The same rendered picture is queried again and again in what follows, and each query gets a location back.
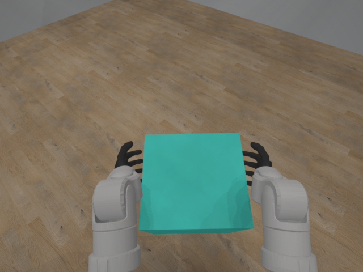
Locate robot left forearm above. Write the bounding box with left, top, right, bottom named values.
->
left=88, top=165, right=143, bottom=272

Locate robot right hand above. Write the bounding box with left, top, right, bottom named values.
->
left=242, top=142, right=272, bottom=186

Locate robot left hand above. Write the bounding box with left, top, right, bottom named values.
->
left=115, top=141, right=143, bottom=182

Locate robot right forearm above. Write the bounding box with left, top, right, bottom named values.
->
left=251, top=166, right=318, bottom=272

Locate carton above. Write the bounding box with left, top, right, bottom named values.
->
left=138, top=133, right=254, bottom=234

